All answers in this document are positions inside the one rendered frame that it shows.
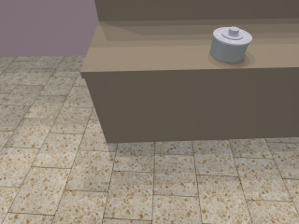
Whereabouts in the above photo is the knob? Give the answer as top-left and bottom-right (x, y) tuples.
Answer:
(228, 26), (240, 35)

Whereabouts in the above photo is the pot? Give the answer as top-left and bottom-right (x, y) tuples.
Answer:
(209, 37), (249, 63)

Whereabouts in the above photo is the table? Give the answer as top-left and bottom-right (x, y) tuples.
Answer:
(80, 0), (299, 144)

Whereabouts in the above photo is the lid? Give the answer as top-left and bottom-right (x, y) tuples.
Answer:
(213, 27), (252, 46)

